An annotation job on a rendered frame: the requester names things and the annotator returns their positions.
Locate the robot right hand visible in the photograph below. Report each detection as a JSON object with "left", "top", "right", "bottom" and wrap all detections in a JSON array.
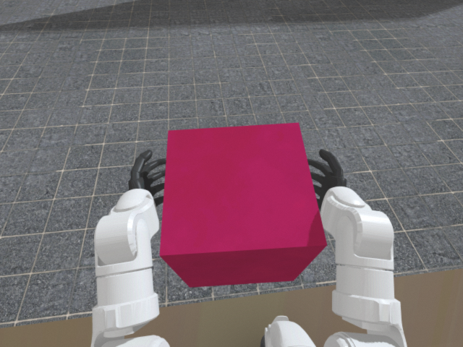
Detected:
[{"left": 307, "top": 149, "right": 347, "bottom": 209}]

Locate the carton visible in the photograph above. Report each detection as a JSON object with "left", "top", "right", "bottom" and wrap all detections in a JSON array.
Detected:
[{"left": 159, "top": 123, "right": 327, "bottom": 288}]

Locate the robot right forearm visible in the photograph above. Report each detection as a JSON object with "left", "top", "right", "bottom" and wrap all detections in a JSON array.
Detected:
[{"left": 320, "top": 187, "right": 407, "bottom": 347}]

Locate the right robot shin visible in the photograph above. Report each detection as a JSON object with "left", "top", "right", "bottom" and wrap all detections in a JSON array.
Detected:
[{"left": 271, "top": 316, "right": 289, "bottom": 324}]

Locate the robot right upper arm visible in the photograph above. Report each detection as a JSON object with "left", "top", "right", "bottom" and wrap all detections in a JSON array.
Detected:
[{"left": 324, "top": 332, "right": 400, "bottom": 347}]

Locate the robot left forearm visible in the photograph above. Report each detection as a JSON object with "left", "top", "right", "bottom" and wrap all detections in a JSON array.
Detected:
[{"left": 91, "top": 189, "right": 161, "bottom": 347}]

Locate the robot left hand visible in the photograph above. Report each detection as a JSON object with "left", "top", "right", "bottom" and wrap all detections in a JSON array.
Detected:
[{"left": 128, "top": 150, "right": 166, "bottom": 207}]

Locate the right robot thigh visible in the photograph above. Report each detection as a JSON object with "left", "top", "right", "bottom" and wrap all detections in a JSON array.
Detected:
[{"left": 265, "top": 321, "right": 316, "bottom": 347}]

